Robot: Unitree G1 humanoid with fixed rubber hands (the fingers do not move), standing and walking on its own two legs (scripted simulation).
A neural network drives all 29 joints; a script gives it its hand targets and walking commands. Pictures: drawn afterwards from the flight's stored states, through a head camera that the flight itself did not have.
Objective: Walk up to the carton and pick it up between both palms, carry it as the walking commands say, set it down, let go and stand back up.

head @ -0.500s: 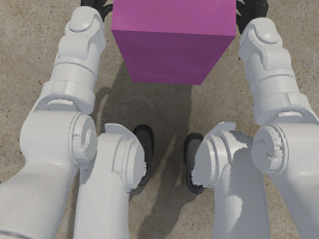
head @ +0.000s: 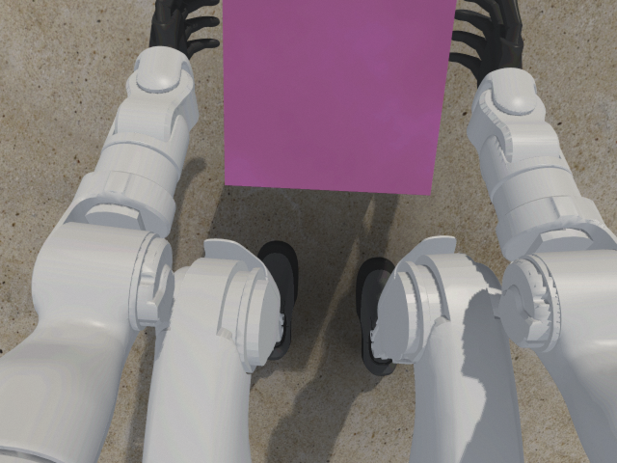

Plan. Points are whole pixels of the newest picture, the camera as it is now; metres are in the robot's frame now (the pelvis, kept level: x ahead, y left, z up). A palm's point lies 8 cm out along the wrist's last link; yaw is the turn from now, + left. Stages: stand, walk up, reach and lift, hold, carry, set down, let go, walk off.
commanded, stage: set down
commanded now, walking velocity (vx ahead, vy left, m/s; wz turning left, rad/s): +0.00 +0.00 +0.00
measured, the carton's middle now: (328, 107) +0.47 +0.00 -0.24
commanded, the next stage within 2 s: let go in 1.50 s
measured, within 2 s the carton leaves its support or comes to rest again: rests again in 0.04 s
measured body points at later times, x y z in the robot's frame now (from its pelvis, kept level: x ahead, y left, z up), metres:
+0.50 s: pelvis -0.01 +0.00 +0.02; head +0.34 +0.00 +0.28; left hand +0.52 +0.18 -0.15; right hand +0.52 -0.19 -0.13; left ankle +0.13 +0.08 -0.34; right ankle +0.11 -0.10 -0.34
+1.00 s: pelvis -0.01 +0.01 +0.14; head +0.33 +0.00 +0.42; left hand +0.53 +0.18 +0.01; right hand +0.52 -0.20 +0.02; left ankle +0.13 +0.08 -0.34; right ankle +0.11 -0.10 -0.34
